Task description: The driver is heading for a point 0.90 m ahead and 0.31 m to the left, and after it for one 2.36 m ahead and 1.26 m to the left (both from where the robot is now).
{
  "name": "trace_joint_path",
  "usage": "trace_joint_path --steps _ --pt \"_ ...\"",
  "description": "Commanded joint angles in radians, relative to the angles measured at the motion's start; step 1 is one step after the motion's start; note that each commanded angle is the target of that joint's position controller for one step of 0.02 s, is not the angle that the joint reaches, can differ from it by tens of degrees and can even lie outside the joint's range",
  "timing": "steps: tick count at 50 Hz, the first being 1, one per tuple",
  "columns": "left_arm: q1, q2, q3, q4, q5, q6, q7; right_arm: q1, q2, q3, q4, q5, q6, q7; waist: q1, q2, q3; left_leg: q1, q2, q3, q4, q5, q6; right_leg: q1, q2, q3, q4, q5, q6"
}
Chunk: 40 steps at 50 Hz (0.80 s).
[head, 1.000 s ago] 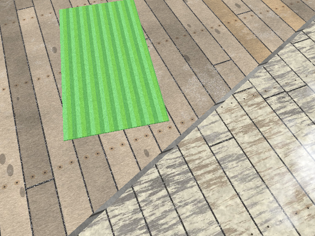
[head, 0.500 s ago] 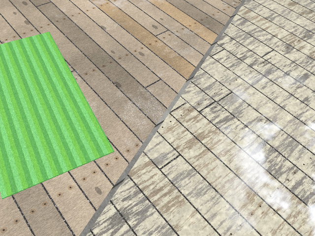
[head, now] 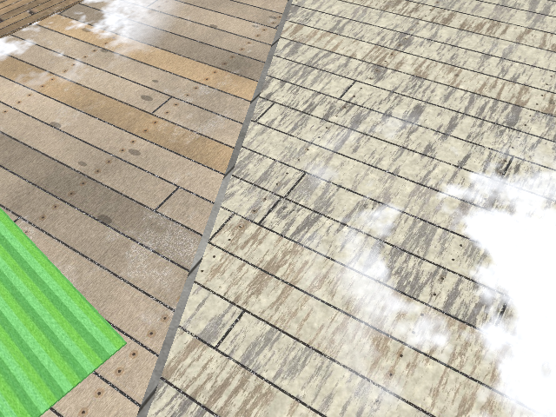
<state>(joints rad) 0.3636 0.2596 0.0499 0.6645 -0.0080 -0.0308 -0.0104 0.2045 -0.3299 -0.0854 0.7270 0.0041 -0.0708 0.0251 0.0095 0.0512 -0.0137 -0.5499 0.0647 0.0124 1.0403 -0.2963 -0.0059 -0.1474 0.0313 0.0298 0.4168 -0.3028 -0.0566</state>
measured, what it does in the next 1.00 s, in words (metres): walks ahead: left foot, then right foot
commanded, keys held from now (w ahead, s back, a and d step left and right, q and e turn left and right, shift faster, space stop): w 0.38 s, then w+q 0.62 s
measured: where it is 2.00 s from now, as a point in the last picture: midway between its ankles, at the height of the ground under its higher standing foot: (231, 249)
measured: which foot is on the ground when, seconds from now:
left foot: up 0.00-0.30, down 0.32-0.80, up 0.82-1.00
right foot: down 0.00-0.34, up 0.36-0.78, down 0.80-1.00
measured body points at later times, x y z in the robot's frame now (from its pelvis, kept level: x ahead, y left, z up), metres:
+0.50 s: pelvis +0.26 +0.04 -0.01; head +0.30 +0.03 +0.44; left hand +0.37 +0.31 -0.12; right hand +0.37 -0.24 -0.12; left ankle +0.32 +0.12 -0.74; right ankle +0.19 -0.10 -0.65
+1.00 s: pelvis +0.53 -0.02 +0.00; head +0.56 -0.03 +0.45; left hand +0.57 +0.27 -0.10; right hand +0.71 -0.28 -0.11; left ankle +0.49 +0.12 -0.65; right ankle +0.57 -0.13 -0.74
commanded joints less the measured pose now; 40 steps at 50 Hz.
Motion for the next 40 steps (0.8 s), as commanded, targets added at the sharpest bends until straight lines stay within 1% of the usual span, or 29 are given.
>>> trace_joint_path --steps 1,2,4,6,9,12,13,14,15,16,17,18,19,20,21,22,23,24,26,27,28,30,32,34,36,37,38,39,40 --pt "-0.022 0.164 0.039 -0.057 0.009 -0.027 0.019 -0.123 -0.070 -0.011 -0.082 -0.009 -0.031 0.011 0.020 -0.157 0.059 -0.257 0.024 -0.021 -0.082 0.181 -0.025 0.147 -0.231 0.245 -0.245 0.218 -0.170" --pt "-0.012 0.166 0.039 -0.046 0.006 -0.028 0.023 -0.137 -0.055 -0.003 -0.081 -0.007 -0.028 0.011 0.025 -0.145 0.061 -0.237 0.017 -0.016 -0.144 0.225 -0.033 0.139 -0.218 0.208 -0.246 0.262 -0.161" --pt "0.013 0.173 0.039 -0.023 0.004 -0.030 0.027 -0.184 -0.029 0.010 -0.089 0.000 -0.027 0.013 0.044 -0.147 0.074 -0.187 -0.001 -0.007 -0.275 0.312 -0.040 0.111 -0.199 0.157 -0.252 0.289 -0.143" --pt "0.045 0.182 0.041 0.003 0.000 -0.033 0.029 -0.244 -0.020 0.019 -0.105 0.009 -0.030 0.021 0.068 -0.153 0.098 -0.147 -0.015 0.001 -0.377 0.375 -0.037 0.089 -0.201 0.141 -0.266 0.272 -0.138" --pt "0.084 0.189 0.043 0.042 -0.009 -0.034 0.028 -0.307 -0.020 0.025 -0.128 0.016 -0.037 0.036 0.084 -0.142 0.136 -0.127 -0.025 -0.002 -0.471 0.395 -0.011 0.112 -0.233 0.147 -0.267 0.266 -0.141" --pt "0.091 0.195 0.047 0.070 -0.013 -0.027 0.030 -0.306 -0.035 0.022 -0.137 0.016 -0.044 0.048 0.064 -0.150 0.139 -0.104 -0.033 -0.006 -0.530 0.339 0.032 0.188 -0.270 0.151 -0.220 0.375 -0.123" --pt "0.086 0.201 0.049 0.074 -0.013 -0.024 0.031 -0.285 -0.044 0.019 -0.134 0.013 -0.044 0.047 0.049 -0.158 0.120 -0.065 -0.047 0.005 -0.537 0.304 0.047 0.211 -0.272 0.146 -0.185 0.481 -0.113" --pt "0.080 0.213 0.052 0.076 -0.011 -0.020 0.033 -0.246 -0.062 0.010 -0.127 0.010 -0.043 0.042 0.026 -0.174 0.079 0.007 -0.075 0.028 -0.532 0.258 0.065 0.233 -0.265 0.138 -0.121 0.671 -0.103" --pt "0.074 0.220 0.053 0.078 -0.007 -0.014 0.034 -0.158 -0.089 -0.004 -0.109 0.007 -0.040 0.032 -0.023 -0.187 0.005 0.138 -0.111 0.062 -0.532 0.231 0.092 0.238 -0.244 0.118 -0.002 0.887 -0.089" --pt "0.064 0.208 0.045 0.075 -0.004 -0.008 0.036 -0.008 -0.124 -0.021 -0.074 0.005 -0.036 0.021 -0.102 -0.178 -0.102 0.372 -0.106 0.063 -0.529 0.266 0.130 0.163 -0.199 0.081 0.189 0.965 -0.060" --pt "0.082 0.155 0.024 0.055 0.020 -0.009 0.038 0.176 -0.185 -0.032 -0.050 -0.008 -0.032 0.009 -0.161 -0.070 -0.264 0.716 0.090 -0.162 -0.477 0.274 0.203 -0.069 -0.143 0.070 0.498 0.657 -0.030" --pt "0.235 0.032 -0.008 0.056 -0.001 -0.024 0.025 0.239 -0.221 -0.040 -0.012 -0.008 -0.033 0.021 -0.073 0.258 -0.434 1.019 0.327 -0.699 -0.615 -0.032 0.366 -0.417 0.060 0.100 0.858 -0.223 0.034" --pt "0.123 0.151 0.013 0.063 -0.021 -0.041 0.020 0.218 -0.119 -0.015 -0.018 0.011 -0.033 0.019 -0.127 0.153 -0.352 0.954 0.297 -0.758 -0.735 -0.169 0.317 -0.518 0.021 0.181 0.941 -0.256 0.025" --pt "-0.003 0.190 0.025 0.022 -0.038 -0.052 0.013 0.143 -0.099 -0.006 -0.019 0.013 -0.029 0.012 -0.118 0.097 -0.176 0.806 0.263 -0.601 -0.756 -0.132 0.279 -0.579 -0.033 0.125 0.938 -0.173 0.020" --pt "-0.064 0.175 0.017 0.006 -0.025 -0.065 0.015 0.084 -0.096 -0.002 -0.027 0.005 -0.023 0.008 -0.087 -0.011 -0.090 0.652 0.224 -0.507 -0.777 -0.020 0.262 -0.553 -0.082 0.088 0.883 -0.091 0.017" --pt "-0.093 0.165 0.021 0.001 -0.005 -0.071 0.016 0.045 -0.087 0.001 -0.034 -0.004 -0.021 0.008 -0.057 -0.038 -0.026 0.531 0.186 -0.437 -0.797 0.089 0.263 -0.528 -0.110 0.072 0.823 -0.044 0.022" --pt "-0.069 0.152 0.021 0.003 0.000 -0.070 0.014 0.027 -0.075 0.007 -0.041 -0.016 -0.023 0.006 -0.020 -0.013 -0.022 0.459 0.159 -0.401 -0.823 0.147 0.266 -0.471 -0.132 0.078 0.794 -0.012 0.025" --pt "-0.046 0.134 0.018 0.008 0.001 -0.066 0.013 0.018 -0.067 0.008 -0.044 -0.012 -0.025 0.004 0.000 0.003 -0.022 0.423 0.143 -0.382 -0.848 0.170 0.277 -0.446 -0.139 0.074 0.758 -0.004 0.035" --pt "-0.043 0.108 0.011 0.006 0.011 -0.055 0.017 0.020 -0.073 0.006 -0.036 0.005 -0.031 0.000 0.017 0.013 0.002 0.351 0.131 -0.326 -0.885 0.199 0.295 -0.434 -0.147 0.054 0.663 -0.003 0.064" --pt "-0.080 0.100 0.006 -0.010 0.018 -0.052 0.019 0.025 -0.084 0.002 -0.031 0.010 -0.032 -0.004 0.014 0.011 0.025 0.317 0.123 -0.298 -0.901 0.208 0.297 -0.442 -0.148 0.044 0.596 0.021 0.081" --pt "-0.123 0.092 0.001 -0.025 0.022 -0.053 0.020 0.034 -0.097 -0.003 -0.028 0.011 -0.031 -0.010 0.003 0.010 0.041 0.295 0.112 -0.274 -0.911 0.214 0.293 -0.443 -0.145 0.038 0.525 0.076 0.094" --pt "-0.206 0.078 -0.008 -0.044 0.020 -0.061 0.015 0.051 -0.114 -0.010 -0.023 0.013 -0.024 -0.020 -0.023 0.006 0.056 0.264 0.076 -0.223 -0.903 0.221 0.262 -0.405 -0.125 0.032 0.359 0.222 0.107" --pt "-0.284 0.074 -0.011 -0.058 0.014 -0.071 0.006 0.094 -0.133 -0.017 -0.013 0.019 -0.013 -0.026 -0.055 0.005 0.052 0.257 0.063 -0.207 -0.876 0.220 0.238 -0.347 -0.088 0.023 0.233 0.334 0.122" --pt "-0.333 0.090 -0.006 -0.071 0.002 -0.078 -0.002 0.138 -0.142 -0.020 -0.003 0.027 -0.004 -0.029 -0.074 0.012 0.045 0.282 0.080 -0.240 -0.842 0.178 0.225 -0.312 -0.069 0.033 0.167 0.373 0.125" --pt "-0.346 0.120 0.007 -0.080 -0.004 -0.084 -0.006 0.156 -0.141 -0.021 -0.001 0.032 0.005 -0.033 -0.065 0.024 0.035 0.331 0.103 -0.295 -0.789 0.119 0.200 -0.279 -0.065 0.058 0.107 0.343 0.113" --pt "-0.336 0.134 0.014 -0.079 -0.006 -0.087 -0.007 0.157 -0.141 -0.023 -0.002 0.029 0.010 -0.034 -0.054 0.034 0.030 0.349 0.112 -0.320 -0.758 0.100 0.189 -0.254 -0.063 0.059 0.093 0.307 0.102" --pt "-0.306 0.145 0.021 -0.073 -0.009 -0.090 -0.007 0.153 -0.137 -0.023 -0.005 0.025 0.015 -0.035 -0.031 0.043 0.022 0.352 0.111 -0.336 -0.716 0.094 0.174 -0.206 -0.061 0.049 0.076 0.265 0.086" --pt "-0.235 0.160 0.033 -0.054 -0.008 -0.093 -0.004 0.151 -0.113 -0.016 -0.007 0.020 0.019 -0.035 0.008 0.046 -0.003 0.333 0.083 -0.331 -0.645 0.107 0.152 -0.105 -0.061 0.034 0.049 0.229 0.062" --pt "-0.121 0.198 0.051 -0.037 0.003 -0.097 0.003 0.153 -0.062 0.002 -0.017 0.012 0.018 -0.032 0.065 0.013 -0.085 0.277 0.018 -0.287 -0.462 0.099 0.116 0.071 -0.127 0.083 0.039 0.189 0.019"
